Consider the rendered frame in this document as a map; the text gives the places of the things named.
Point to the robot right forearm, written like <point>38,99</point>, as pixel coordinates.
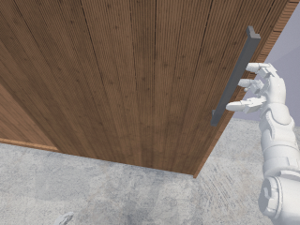
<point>280,150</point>

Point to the robot right upper arm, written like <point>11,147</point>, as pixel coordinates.
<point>280,200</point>

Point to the wardrobe door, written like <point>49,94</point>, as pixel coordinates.
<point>16,124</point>
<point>128,81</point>

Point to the robot right hand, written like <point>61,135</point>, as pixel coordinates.
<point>273,91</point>

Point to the handle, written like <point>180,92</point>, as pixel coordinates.
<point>237,73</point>

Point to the robot left hand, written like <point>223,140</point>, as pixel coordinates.
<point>63,220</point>

